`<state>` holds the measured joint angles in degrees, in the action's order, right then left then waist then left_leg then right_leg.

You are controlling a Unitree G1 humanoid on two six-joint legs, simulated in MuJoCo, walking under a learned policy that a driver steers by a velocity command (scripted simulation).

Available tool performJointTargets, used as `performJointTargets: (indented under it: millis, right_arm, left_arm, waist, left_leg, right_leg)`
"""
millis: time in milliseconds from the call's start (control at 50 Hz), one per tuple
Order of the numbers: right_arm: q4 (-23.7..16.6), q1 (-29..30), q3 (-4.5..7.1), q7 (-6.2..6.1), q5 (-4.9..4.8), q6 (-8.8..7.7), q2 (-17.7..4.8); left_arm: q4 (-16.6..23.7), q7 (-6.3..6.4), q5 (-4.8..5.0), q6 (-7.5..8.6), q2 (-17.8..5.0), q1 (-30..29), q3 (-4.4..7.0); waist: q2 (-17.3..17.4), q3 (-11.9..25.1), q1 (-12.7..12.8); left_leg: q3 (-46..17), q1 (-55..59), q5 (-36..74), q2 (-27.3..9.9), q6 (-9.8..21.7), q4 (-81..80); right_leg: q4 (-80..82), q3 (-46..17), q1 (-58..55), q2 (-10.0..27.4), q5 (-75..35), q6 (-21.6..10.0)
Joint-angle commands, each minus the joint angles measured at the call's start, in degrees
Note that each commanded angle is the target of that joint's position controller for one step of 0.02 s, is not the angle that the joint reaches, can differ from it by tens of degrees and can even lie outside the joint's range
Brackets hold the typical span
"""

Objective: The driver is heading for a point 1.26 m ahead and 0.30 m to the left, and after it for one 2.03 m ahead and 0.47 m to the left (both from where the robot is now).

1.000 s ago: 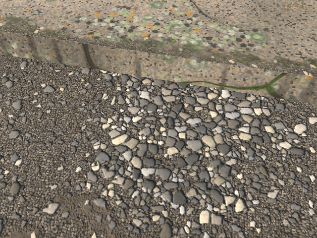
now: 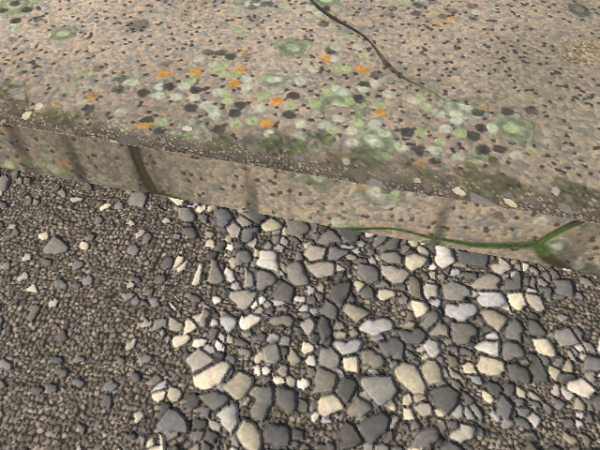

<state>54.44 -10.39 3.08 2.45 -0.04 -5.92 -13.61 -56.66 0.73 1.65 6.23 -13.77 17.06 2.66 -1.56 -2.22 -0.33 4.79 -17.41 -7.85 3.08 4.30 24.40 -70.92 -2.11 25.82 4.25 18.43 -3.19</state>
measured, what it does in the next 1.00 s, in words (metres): walks ahead, turning left: right foot, then left foot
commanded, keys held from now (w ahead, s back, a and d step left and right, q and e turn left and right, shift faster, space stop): w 0.28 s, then w+q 0.72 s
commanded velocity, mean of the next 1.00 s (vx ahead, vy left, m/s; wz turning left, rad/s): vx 0.50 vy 0.00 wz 0.30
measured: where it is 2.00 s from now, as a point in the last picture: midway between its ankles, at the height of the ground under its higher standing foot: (240, 283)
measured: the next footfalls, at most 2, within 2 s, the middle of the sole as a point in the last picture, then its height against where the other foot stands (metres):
right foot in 0.38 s outside the picture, level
left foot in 0.90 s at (268, 385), level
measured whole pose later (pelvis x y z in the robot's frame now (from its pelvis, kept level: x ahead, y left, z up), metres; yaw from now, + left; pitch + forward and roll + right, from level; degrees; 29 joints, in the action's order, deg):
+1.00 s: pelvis +0.55 +0.01 -0.01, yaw +21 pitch +1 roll -1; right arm 47.9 -7.8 4.0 1.8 2.0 -1.8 -14.9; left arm -53.2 -0.5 -1.2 4.2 -13.2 17.0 3.2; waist -0.6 -4.1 1.3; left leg 4.9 -22.6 -12.3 4.1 7.4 33.5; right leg -66.2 5.3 15.9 4.6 24.2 0.3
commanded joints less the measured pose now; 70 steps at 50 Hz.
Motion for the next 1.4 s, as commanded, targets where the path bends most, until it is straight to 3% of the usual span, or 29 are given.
performJointTargets:
  millis: [20,100,180,260,320,360,380,400,420,440,460,480,560,580,600,680,820,860,900,920,940,960,1000,1020,1060,1120,1220,1320,1400]
  right_arm:
    - [-1.3,-0.4,0.39,0.0,0.21,-1.2,-4.0]
    - [0.2,-5.2,0.92,-1.82,0.25,-0.95,-7.1]
    - [0.9,-9.4,1.02,-2.7,-0.45,-0.36,-8.2]
    - [2.8,-14.2,1.32,-2.89,-1.04,0.5,-8.7]
    - [3.4,-14.9,1.8,-3.14,-1.26,1.48,-9.3]
    - [2.5,-12.4,2.0,-3.19,-1.2,2.06,-10.0]
    - [1.6,-11.4,1.34,-3.1,-0.7,2.12,-8.5]
    - [-0.3,-12.9,0.16,-3.03,0.08,1.91,-4.9]
    - [0.0,-19.1,-1.51,-2.75,-1.05,0.69,1.3]
    - [0.4,-15.3,0.31,-2.78,-2.71,-0.03,-6.1]
    - [-1.1,-10.7,0.91,-2.85,-3.23,-0.34,-8.0]
    - [-1.3,-8.4,1.08,-3.29,-2.7,-0.22,-7.4]
    - [-1.5,-9.7,1.69,-3.07,-2.32,2.54,-3.0]
    - [-2.7,-7.5,0.8,-1.12,4.38,4.09,-1.7]
    - [-3.8,-6.2,0.84,-0.29,4.48,4.87,-0.6]
    - [-7.0,1.1,0.34,1.01,2.09,5.04,-1.8]
    - [-11.5,10.8,0.08,1.78,2.71,4.8,-2.9]
    - [-11.2,7.8,0.67,1.39,2.93,4.69,-3.7]
    - [-7.2,-5.6,2.21,0.52,3.16,3.63,-5.8]
    - [-5.1,-14.9,3.9,-0.45,3.82,3.2,-10.9]
    - [-6.0,-13.0,5.34,-1.02,2.87,3.53,-17.8]
    - [-6.2,-14.3,5.08,-1.31,1.77,4.34,-16.3]
    - [-6.3,-8.2,3.73,-1.73,1.07,4.28,-10.9]
    - [-6.7,-5.8,3.29,-1.87,0.62,4.0,-9.4]
    - [-7.0,-4.7,2.59,-1.9,0.05,3.03,-7.9]
    - [-6.4,-7.5,2.97,-1.8,0.07,2.12,-9.9]
    - [-5.4,-12.6,2.9,-2.06,0.05,2.31,-10.2]
    - [-4.0,-16.0,2.1,-2.97,0.81,1.99,-8.7]
    - [-4.0,-12.3,2.29,-3.4,0.88,1.31,-11.4]
  left_arm:
    - [1.7,0.64,-0.27,-1.1,-1.8,5.9,1.1]
    - [5.7,0.64,-1.31,-1.31,-3.6,-4.4,1.71]
    - [8.1,-0.41,-1.04,-0.58,-2.2,-13.6,1.05]
    - [10.5,-1.73,-0.41,-0.29,-2.5,-20.3,0.53]
    - [12.0,-2.64,-0.32,0.37,-4.2,-21.0,0.93]
    - [10.2,-2.52,-0.34,0.92,-7.2,-12.7,2.42]
    - [7.2,-2.01,-0.58,1.11,-10.7,-2.0,4.03]
    - [5.6,-1.29,-1.86,0.98,-15.7,8.1,5.3]
    - [4.8,-1.8,-2.22,0.78,-16.9,9.6,5.2]
    - [5.5,-1.75,-1.89,0.88,-10.5,7.1,3.57]
    - [6.4,-1.51,-1.53,0.93,-8.0,2.2,2.76]
    - [7.0,-1.62,-1.79,0.99,-6.9,-2.2,2.31]
    - [5.6,-1.48,-2.5,1.32,-4.6,-5.4,1.97]
    - [3.7,-1.22,-3.72,1.4,-4.8,-0.7,1.69]
    - [3.2,-1.16,-3.67,1.51,-5.4,0.2,1.89]
    - [3.4,-1.22,-3.41,1.7,-5.0,0.3,1.73]
    - [1.6,0.36,-3.33,0.0,-7.4,5.8,2.42]
    - [1.6,0.6,-3.57,-0.93,-8.7,5.9,2.75]
    - [2.3,0.28,-3.29,-2.13,-9.7,5.2,2.87]
    - [4.5,0.17,-3.42,-2.25,-8.0,5.3,2.2]
    - [8.8,-1.26,-2.82,-1.64,-2.1,6.7,1.08]
    - [9.6,-1.44,-3.23,-1.06,-7.3,-1.5,1.95]
    - [9.7,-1.49,-2.27,0.01,-6.0,-3.3,1.45]
    - [9.3,-1.19,-3.3,-0.63,-5.8,-3.0,1.49]
    - [9.0,-1.25,-4.58,-2.7,-5.1,-0.9,1.27]
    - [10.6,-1.74,-4.6,-4.09,-4.3,-4.3,1.02]
    - [14.4,-2.03,-3.94,-3.87,-4.5,-15.0,0.57]
    - [15.9,-2.26,-3.43,-2.76,-3.5,-19.2,-0.52]
    - [12.1,-1.0,-3.55,-1.55,-7.0,-5.7,0.89]
  waist:
    - [5.2,1.8,2.5]
    - [3.9,-1.3,0.9]
    - [4.0,-1.9,-1.9]
    - [4.1,-3.3,-4.1]
    - [4.8,-3.0,-2.7]
    - [6.3,1.8,2.5]
    - [5.5,8.9,7.1]
    - [-2.7,18.9,8.9]
    - [-17.1,25.8,5.7]
    - [-10.2,20.6,6.8]
    - [-7.1,12.9,5.9]
    - [-2.4,9.4,4.0]
    - [-3.7,3.3,-0.3]
    - [0.8,-0.2,-1.1]
    - [-0.3,-0.8,-1.6]
    - [-3.2,-1.2,-0.5]
    - [-2.9,-2.8,2.2]
    - [-4.0,-0.4,0.8]
    - [-1.5,7.3,-5.0]
    - [4.8,14.1,-8.2]
    - [19.0,17.0,-3.6]
    - [7.5,14.9,-6.6]
    - [1.4,4.4,-2.6]
    - [0.7,2.8,-0.7]
    - [2.2,3.9,1.5]
    - [2.9,2.4,1.3]
    - [4.9,-0.1,-2.4]
    - [5.2,-0.1,-4.5]
    - [6.0,4.1,2.4]
  left_leg:
    - [-15.4,2.2,2.8,-15.2,9.9,-17.4]
    - [-12.6,4.6,5.6,-15.0,10.2,-19.5]
    - [-8.3,7.4,7.2,-13.0,7.8,-19.4]
    - [-8.3,15.3,6.8,-15.6,7.4,-16.8]
    - [-10.6,20.3,11.2,-18.2,6.3,-12.2]
    - [-10.0,19.6,25.6,-16.5,4.7,-2.9]
    - [-7.9,13.8,27.0,-12.9,3.0,9.4]
    - [-4.3,-1.9,9.7,-7.2,0.1,29.9]
    - [-8.2,-18.7,-25.3,0.6,-1.9,45.0]
    - [-13.8,-23.7,-24.2,-2.9,-1.3,51.1]
    - [-12.3,-25.8,-18.6,-5.7,-0.6,51.0]
    - [-11.3,-22.9,-13.4,-8.3,-0.8,48.7]
    - [-10.8,-16.9,-6.3,-11.6,-1.0,43.1]
    - [-6.5,-16.8,-4.4,-9.8,-1.4,43.5]
    - [-6.4,-18.5,-1.8,-10.2,-1.4,41.8]
    - [-4.7,-19.7,7.8,-9.9,-1.5,28.4]
    - [1.2,-17.4,1.6,-7.0,2.2,11.6]
    - [3.6,-12.0,-4.4,-3.2,4.5,10.1]
    - [4.2,4.1,-4.5,1.7,7.5,4.5]
    - [-9.8,19.5,-9.9,-8.2,10.7,2.6]
    - [-41.4,35.1,-10.2,-22.7,19.4,-4.2]
    - [-43.4,34.4,-8.6,-21.9,17.5,-8.6]
    - [-28.7,21.0,6.3,-18.2,13.6,-9.0]
    - [-24.4,16.2,11.6,-15.5,12.1,-9.6]
    - [-20.4,12.0,18.3,-12.8,11.6,-10.5]
    - [-18.3,10.0,19.8,-10.6,11.2,-12.0]
    - [-19.1,13.3,17.3,-9.3,9.0,-12.4]
    - [-18.1,17.9,27.8,-10.5,7.6,-9.1]
    - [-17.6,18.8,48.8,-10.1,4.6,3.8]
  right_leg:
    - [2.7,-1.8,4.9,5.0,-3.3,-0.1]
    - [15.5,-1.1,14.1,5.9,-14.6,2.3]
    - [31.5,1.8,11.6,3.0,-25.2,2.6]
    - [38.5,2.2,12.7,1.4,-23.7,2.1]
    - [42.0,1.5,10.6,0.3,-17.3,0.3]
    - [44.2,3.7,-2.3,-2.8,-14.2,-1.3]
    - [42.8,2.7,-18.0,-1.7,-15.3,-3.2]
    - [42.6,-13.1,-38.1,11.6,-11.5,-7.6]
    - [51.2,-37.7,-50.1,21.5,-3.2,-14.0]
    - [53.0,-34.8,-45.8,19.2,0.1,-11.3]
    - [53.7,-24.6,-37.7,17.8,-3.8,-8.5]
    - [55.7,-18.4,-29.7,15.6,-8.5,-7.2]
    - [62.0,-3.4,-17.5,11.1,-16.6,-6.4]
    - [63.0,-0.8,-12.8,11.8,-20.1,-5.8]
    - [62.9,2.2,-13.1,11.2,-22.3,-5.5]
    - [63.4,8.8,-15.8,9.2,-22.2,-4.8]
    - [59.4,13.7,-30.1,12.8,-30.5,-3.6]
    - [50.6,15.8,-32.4,12.8,-47.5,-2.9]
    - [29.3,18.1,-28.7,10.8,-51.2,-1.4]
    - [11.7,18.3,-15.7,9.2,-33.1,0.7]
    - [-7.1,13.8,10.9,-3.7,14.4,4.1]
    - [-9.2,2.5,18.1,-2.6,11.2,3.3]
    - [-1.0,1.6,15.5,2.2,0.0,2.4]
    - [2.2,1.3,11.8,3.0,-0.8,2.8]
    - [5.6,1.3,6.6,3.1,-1.0,4.1]
    - [11.3,2.7,8.2,2.3,-4.6,5.7]
    - [24.9,2.9,12.6,0.9,-14.5,6.5]
    - [33.3,4.3,7.9,-1.9,-17.5,4.2]
    - [41.9,5.1,-10.7,-6.6,-11.8,0.0]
